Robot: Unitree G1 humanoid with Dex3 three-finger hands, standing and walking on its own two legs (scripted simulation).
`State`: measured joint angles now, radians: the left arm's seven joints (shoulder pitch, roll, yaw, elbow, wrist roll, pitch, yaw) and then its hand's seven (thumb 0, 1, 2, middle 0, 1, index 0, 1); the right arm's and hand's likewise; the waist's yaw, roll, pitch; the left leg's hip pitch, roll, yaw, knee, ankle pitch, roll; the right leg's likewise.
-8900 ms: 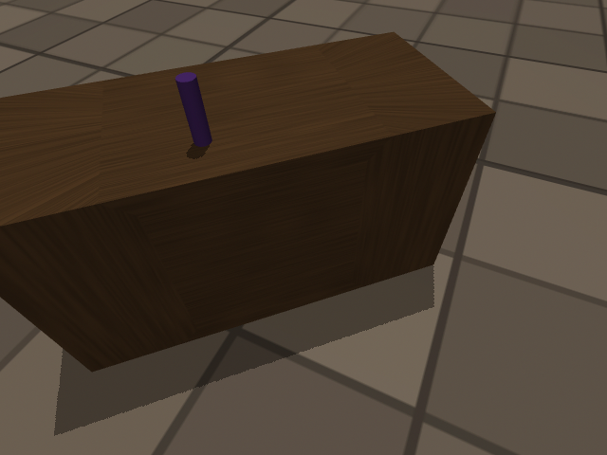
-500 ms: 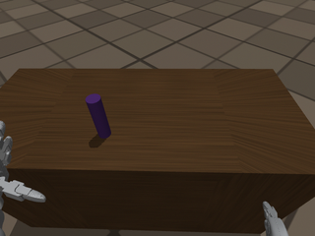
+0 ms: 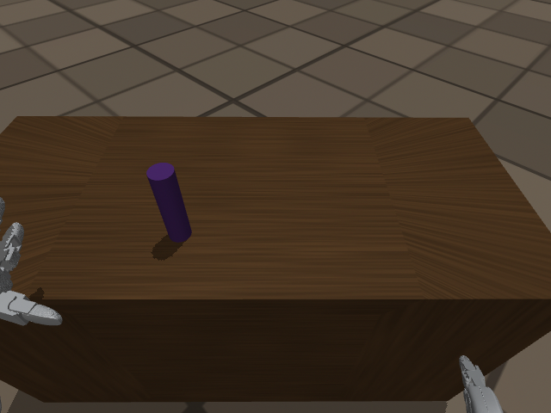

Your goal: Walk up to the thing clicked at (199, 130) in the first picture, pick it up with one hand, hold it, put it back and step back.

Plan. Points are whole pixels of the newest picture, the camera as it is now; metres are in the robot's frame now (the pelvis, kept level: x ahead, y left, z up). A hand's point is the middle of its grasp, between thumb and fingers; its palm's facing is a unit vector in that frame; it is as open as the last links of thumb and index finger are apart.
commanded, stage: go down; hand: left
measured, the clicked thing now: (171, 205) +0.48 +0.22 +0.01
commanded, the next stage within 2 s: none
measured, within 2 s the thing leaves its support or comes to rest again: neither
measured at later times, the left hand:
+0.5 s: hand (21, 235) +0.34 +0.38 +0.10, palm faces +0.20 -0.98 +0.02, open 17.7 cm
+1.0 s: hand (15, 225) +0.36 +0.39 +0.11, palm faces +0.20 -0.98 +0.01, open 17.7 cm
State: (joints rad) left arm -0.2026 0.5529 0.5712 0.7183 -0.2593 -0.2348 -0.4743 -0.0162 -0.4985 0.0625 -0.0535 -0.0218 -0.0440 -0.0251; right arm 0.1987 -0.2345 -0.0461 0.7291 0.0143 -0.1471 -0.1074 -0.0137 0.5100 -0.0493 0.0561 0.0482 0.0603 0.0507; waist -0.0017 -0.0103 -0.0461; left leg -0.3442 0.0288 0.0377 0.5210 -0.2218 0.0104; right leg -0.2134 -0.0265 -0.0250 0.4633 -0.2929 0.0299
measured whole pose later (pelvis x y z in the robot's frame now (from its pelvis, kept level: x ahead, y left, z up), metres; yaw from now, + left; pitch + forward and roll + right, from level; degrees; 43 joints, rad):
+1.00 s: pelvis +0.01 +0.01 -0.02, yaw +0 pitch +11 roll -3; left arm -0.50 0.80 0.66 1.03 -0.24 -0.19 -0.62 -0.02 -0.60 0.07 -0.05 -0.04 -0.05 -0.05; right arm 0.20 -0.22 0.03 0.68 0.00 -0.23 -0.13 -0.01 0.51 -0.05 0.06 0.05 0.06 0.05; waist -0.06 -0.02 -0.12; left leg -0.60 0.04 0.01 0.71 -0.30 0.02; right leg -0.44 -0.01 -0.04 0.61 -0.36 0.04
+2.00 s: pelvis +0.01 +0.01 -0.03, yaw -1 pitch +14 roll -4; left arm -0.55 0.85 0.68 1.04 -0.21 -0.14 -0.61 -0.02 -0.58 0.05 -0.06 -0.04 -0.05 -0.04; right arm 0.26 -0.24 0.03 0.55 0.00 -0.22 -0.13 -0.01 0.51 -0.05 0.06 0.05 0.06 0.05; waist -0.08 -0.01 -0.15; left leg -0.71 0.05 0.01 0.83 -0.37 0.03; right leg -0.54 -0.01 -0.04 0.71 -0.41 0.04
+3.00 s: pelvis -0.01 +0.01 -0.07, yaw -2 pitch +19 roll -4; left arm -0.64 0.50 0.48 0.97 -0.14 -0.33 -0.19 -0.02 -0.59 0.00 -0.07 -0.03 -0.07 -0.02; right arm 0.37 -0.23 -0.02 0.14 -0.04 -0.08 0.01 -0.01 0.52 -0.05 0.06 0.05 0.06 0.05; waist -0.15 0.00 -0.14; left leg -0.96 0.08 0.01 1.06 -0.43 0.02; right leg -0.82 0.01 -0.02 0.99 -0.50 0.03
